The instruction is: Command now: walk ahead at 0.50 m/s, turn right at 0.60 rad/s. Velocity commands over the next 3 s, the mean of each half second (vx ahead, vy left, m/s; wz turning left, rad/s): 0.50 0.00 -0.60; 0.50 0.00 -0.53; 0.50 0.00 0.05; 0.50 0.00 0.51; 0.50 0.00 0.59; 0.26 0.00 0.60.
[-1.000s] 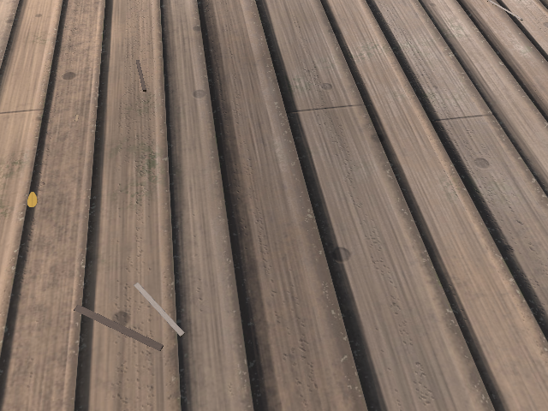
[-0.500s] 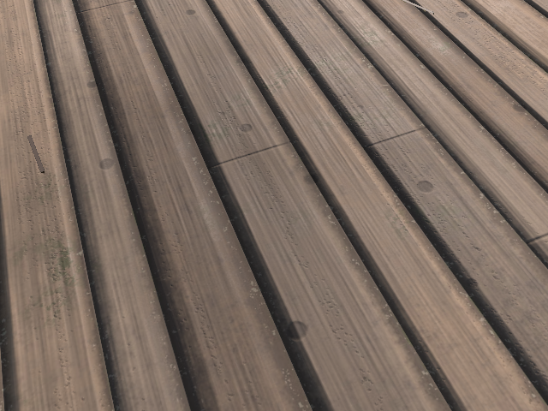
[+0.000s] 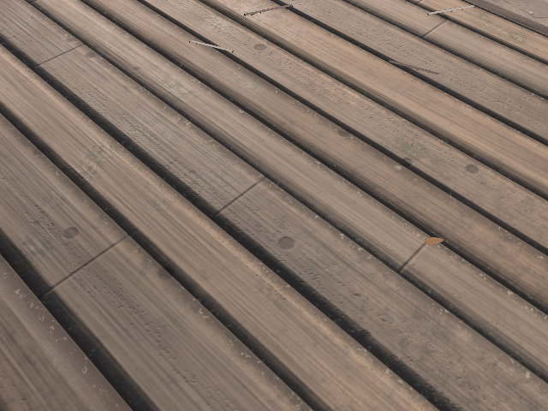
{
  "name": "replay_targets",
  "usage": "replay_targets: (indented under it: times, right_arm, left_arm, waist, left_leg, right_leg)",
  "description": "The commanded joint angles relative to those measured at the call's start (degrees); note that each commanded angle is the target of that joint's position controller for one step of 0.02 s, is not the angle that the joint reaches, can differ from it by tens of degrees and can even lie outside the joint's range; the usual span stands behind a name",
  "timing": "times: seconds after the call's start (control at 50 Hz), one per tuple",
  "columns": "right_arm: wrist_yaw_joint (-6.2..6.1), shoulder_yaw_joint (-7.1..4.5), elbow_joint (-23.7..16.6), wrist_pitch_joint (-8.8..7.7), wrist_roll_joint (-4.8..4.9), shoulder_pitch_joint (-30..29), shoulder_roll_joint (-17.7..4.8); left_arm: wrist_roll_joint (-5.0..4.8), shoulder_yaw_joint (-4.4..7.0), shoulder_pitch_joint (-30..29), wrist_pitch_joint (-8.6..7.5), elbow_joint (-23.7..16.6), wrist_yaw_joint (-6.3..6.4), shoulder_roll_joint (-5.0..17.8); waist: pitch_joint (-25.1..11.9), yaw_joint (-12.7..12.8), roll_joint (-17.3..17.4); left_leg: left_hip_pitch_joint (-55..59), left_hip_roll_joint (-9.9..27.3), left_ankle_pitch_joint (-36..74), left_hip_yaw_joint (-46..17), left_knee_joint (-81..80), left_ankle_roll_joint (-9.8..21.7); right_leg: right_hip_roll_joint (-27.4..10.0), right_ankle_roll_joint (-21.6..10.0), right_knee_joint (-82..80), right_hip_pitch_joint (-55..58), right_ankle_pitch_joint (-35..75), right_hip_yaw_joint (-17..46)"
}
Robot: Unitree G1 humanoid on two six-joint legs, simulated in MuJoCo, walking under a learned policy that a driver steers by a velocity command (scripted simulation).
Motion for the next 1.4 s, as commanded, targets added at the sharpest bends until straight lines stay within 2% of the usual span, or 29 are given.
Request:
replay_targets:
  times: [0.02,0.12,0.16,0.18,0.2,0.22,0.24,0.28,0.34,0.44,0.6,0.68,0.7,0.72,0.74,0.76,0.8,0.84,0.94,1.1,1.14,1.18,1.2,1.22,1.24,1.26,1.3,1.34,1.4]
  right_arm:
    - [-0.21,-1.54,-3.1,-0.90,0.11,-1.4,-7.5]
    - [-0.94,-2.16,-1.0,0.70,0.00,2.2,-10.1]
    - [-1.22,-2.40,-0.6,1.78,0.01,2.6,-11.8]
    - [-1.22,-2.22,-1.2,2.22,0.18,1.9,-11.8]
    - [-0.79,-1.27,-4.0,2.05,0.60,3.0,-8.4]
    - [0.12,-0.96,-8.4,1.58,0.17,0.7,-5.8]
    - [0.23,-1.52,-9.7,1.29,-0.41,-6.0,-9.4]
    - [0.26,-0.67,-9.3,0.55,0.27,-6.3,-7.1]
    - [0.63,-0.72,-8.4,3.27,-1.84,-3.0,-6.8]
    - [0.94,-0.45,-11.5,4.40,-1.47,-11.9,-5.6]
    - [1.43,0.38,-16.1,3.02,-0.66,-25.1,-5.6]
    - [0.40,-0.61,-13.7,2.00,-0.37,-15.1,-8.4]
    - [-0.32,-1.31,-11.7,1.31,-0.62,-7.4,-9.9]
    - [-1.33,-2.23,-11.1,0.75,-1.78,1.5,-13.7]
    - [-1.63,-3.20,-11.5,1.22,-2.75,2.1,-18.7]
    - [-1.26,-3.00,-11.6,1.93,-1.53,-1.1,-15.4]
    - [-0.78,-0.98,-11.9,1.93,-0.89,-7.0,-7.0]
    - [-0.80,-0.51,-10.2,1.26,-0.75,-6.4,-6.0]
    - [0.57,-0.84,-6.5,-1.12,0.08,-2.5,-6.8]
    - [0.79,-1.23,-1.7,-0.19,0.52,2.9,-8.9]
    - [0.64,-1.45,-0.5,0.49,0.45,3.9,-10.0]
    - [0.44,-1.19,0.5,1.14,0.76,4.0,-9.8]
    - [0.45,-0.45,0.0,1.11,0.92,4.4,-7.9]
    - [1.02,1.08,-3.7,0.88,1.91,5.6,-2.4]
    - [0.42,-0.23,-3.6,1.45,1.05,5.6,-6.0]
    - [0.19,-0.95,-3.6,1.88,0.67,2.1,-7.9]
    - [0.72,-0.58,-2.6,2.02,1.04,1.1,-5.4]
    - [1.41,-0.64,-0.8,3.46,-0.43,3.3,-4.3]
    - [2.23,-0.98,-1.7,4.43,-0.32,-0.1,-3.2]
  left_arm:
    - [-0.03,-0.71,-6.2,-0.82,-5.5,-0.91,0.4]
    - [0.83,-0.42,-9.1,-0.68,-7.4,-0.74,1.7]
    - [1.14,0.57,-1.5,-1.10,-5.4,0.10,3.2]
    - [1.53,1.62,8.5,-1.65,-2.2,0.86,4.7]
    - [2.03,3.50,15.8,-1.64,-0.8,1.88,10.6]
    - [-0.26,4.73,13.7,-1.08,-2.2,2.42,15.9]
    - [-0.89,4.59,15.6,-0.52,-2.2,2.99,14.6]
    - [-1.45,3.04,11.1,-1.04,-0.7,3.57,8.7]
    - [-1.84,1.90,7.1,-2.50,-1.4,3.56,6.1]
    - [-1.72,2.42,12.5,-3.42,0.4,3.16,7.7]
    - [-1.21,2.83,20.1,-3.48,2.4,4.14,8.8]
    - [-0.92,3.21,15.6,-3.57,1.4,4.52,10.7]
    - [-1.34,3.05,14.6,-3.87,1.5,4.04,10.4]
    - [-1.93,2.00,14.8,-4.36,0.1,3.48,6.8]
    - [-3.18,0.99,20.6,-4.21,-1.6,3.61,1.6]
    - [-1.02,1.34,21.0,-3.51,-0.3,4.10,6.3]
    - [-0.42,1.48,14.3,-2.76,0.2,3.26,6.5]
    - [0.24,1.28,13.0,-1.74,0.0,2.15,5.0]
    - [0.45,0.21,8.1,-1.06,-1.7,0.95,2.4]
    - [0.37,-1.95,-6.7,-2.04,-5.7,0.12,1.1]
    - [0.63,-1.75,-6.3,-2.35,-5.5,0.71,2.0]
    - [1.30,-0.97,3.2,-3.25,-2.2,1.54,3.0]
    - [2.25,0.13,12.4,-3.82,0.8,2.23,5.7]
    - [3.05,1.63,19.4,-3.94,1.1,3.33,11.9]
    - [0.31,2.30,19.3,-3.16,1.5,3.88,13.2]
    - [-0.53,1.57,15.0,-3.08,1.5,4.07,10.1]
    - [-0.57,-0.15,8.8,-4.07,1.6,3.84,3.6]
    - [-0.70,-0.71,7.4,-5.04,2.3,4.09,1.8]
    - [-0.99,-0.20,9.1,-6.49,3.9,4.14,2.8]
  waist:
    - [2.0,0.4,7.8]
    - [1.8,0.0,8.4]
    - [-3.5,3.6,8.8]
    - [-9.1,8.1,6.3]
    - [-16.5,10.3,-1.6]
    - [-20.5,7.2,-12.1]
    - [-17.0,10.3,-2.6]
    - [-5.0,5.2,3.1]
    - [-3.9,0.7,1.5]
    - [-0.1,2.9,1.2]
    - [0.8,7.7,-0.4]
    - [-2.0,2.1,-1.6]
    - [-6.0,-1.9,1.1]
    - [-14.1,-5.2,6.3]
    - [-19.5,-1.6,19.6]
    - [-16.2,0.5,15.4]
    - [-4.0,1.3,4.9]
    - [-1.7,2.2,8.8]
    - [-1.1,2.6,8.7]
    - [1.3,0.0,8.8]
    - [1.2,0.7,8.8]
    - [-3.8,5.4,6.7]
    - [-9.9,8.8,3.8]
    - [-18.2,10.3,-8.0]
    - [-19.7,9.8,-9.6]
    - [-11.3,8.0,-3.7]
    - [-2.8,4.2,-1.5]
    - [-1.1,1.9,-2.9]
    - [0.1,1.1,-1.3]
  left_leg:
    - [-2.3,14.2,18.2,-3.2,-6.4,6.1]
    - [6.0,16.4,36.4,1.1,1.4,4.4]
    - [7.0,16.5,51.7,3.0,16.0,3.9]
    - [1.6,15.2,47.2,4.5,29.5,2.6]
    - [-15.4,12.6,25.0,4.7,48.0,0.1]
    - [-36.0,0.8,-18.2,-1.5,65.6,-3.2]
    - [-42.3,2.7,-14.6,-10.6,67.5,-2.9]
    - [-39.2,7.4,-7.2,-11.5,57.7,-2.0]
    - [-30.8,8.1,-6.1,-11.7,50.9,-3.2]
    - [-36.2,7.3,3.7,-11.0,39.4,-4.9]
    - [-35.8,2.9,11.1,-11.6,22.8,-3.8]
    - [-16.4,-0.8,4.0,-11.2,15.8,-0.8]
    - [-5.5,-0.2,5.1,-11.4,12.1,0.6]
    - [8.1,10.8,-5.7,-22.3,10.1,3.3]
    - [19.9,26.0,-11.0,-48.4,3.8,8.8]
    - [14.6,26.1,-16.8,-55.6,1.6,10.5]
    - [0.8,20.4,-10.2,-37.1,-0.3,8.4]
    - [-4.4,15.9,1.7,-26.2,-2.2,6.7]
    - [-4.0,15.3,16.5,-17.1,-4.8,8.7]
    - [-3.2,14.1,21.0,-9.2,-5.0,7.0]
    - [-0.1,15.3,27.1,-9.3,-1.7,6.7]
    - [-0.1,13.0,39.4,-6.0,12.0,5.2]
    - [-7.5,10.5,31.5,-5.1,24.1,4.0]
    - [-25.3,3.8,3.6,-2.7,44.6,1.4]
    - [-33.2,-1.2,-17.3,-9.1,54.7,1.7]
    - [-36.2,2.0,-13.8,-13.7,56.5,2.5]
    - [-32.7,5.4,-7.0,-13.6,50.4,2.4]
    - [-28.8,5.8,-3.6,-13.3,48.8,1.2]
    - [-32.2,5.9,1.6,-13.2,48.0,0.3]
  right_leg:
    - [-0.4,-0.5,-9.0,2.4,4.8,-3.1]
    - [3.2,-4.3,-17.4,7.4,-5.2,-8.0]
    - [7.9,-7.1,-20.0,17.2,-10.4,-9.3]
    - [9.5,-9.0,-24.3,30.1,-8.2,-8.3]
    - [-2.8,-13.3,-26.6,48.0,-18.2,9.2]
    - [-16.3,-20.0,-34.5,58.2,-14.4,40.0]
    - [-15.4,-19.8,-36.1,56.9,-4.5,36.5]
    - [-10.8,-16.2,-36.6,41.9,8.6,22.4]
    - [-5.0,-14.4,-39.3,31.8,13.4,15.9]
    - [-2.8,-14.1,-43.0,30.0,8.5,16.0]
    - [-3.2,-11.4,-37.0,37.9,17.0,19.4]
    - [-2.5,-7.2,-28.2,34.2,27.4,20.8]
    - [1.0,-5.8,-18.0,31.5,28.6,18.2]
    - [4.8,-4.4,-2.5,24.7,16.2,14.5]
    - [14.0,-2.4,12.8,7.4,-24.4,7.7]
    - [9.1,-2.9,19.2,1.8,-23.8,7.3]
    - [4.4,-2.3,17.1,3.0,-14.9,5.6]
    - [2.5,-1.4,13.8,5.7,-13.0,4.6]
    - [2.8,-0.6,7.8,2.3,-8.1,5.0]
    - [2.0,-0.9,-17.2,10.2,-0.2,-3.9]
    - [2.9,-2.5,-20.1,12.7,-3.9,-5.0]
    - [6.0,-4.8,-26.4,26.0,-3.9,-6.3]
    - [1.8,-6.7,-26.9,40.0,-5.8,-1.1]
    - [-16.8,-11.6,-30.5,56.5,-13.2,23.1]
    - [-22.0,-14.5,-37.0,55.0,-9.3,36.6]
    - [-18.9,-12.9,-36.5,48.9,-7.5,26.8]
    - [-13.2,-8.5,-40.9,36.5,-3.1,14.0]
    - [-10.4,-6.7,-43.8,31.3,1.2,7.6]
    - [-10.0,-7.0,-46.2,31.6,6.4,2.2]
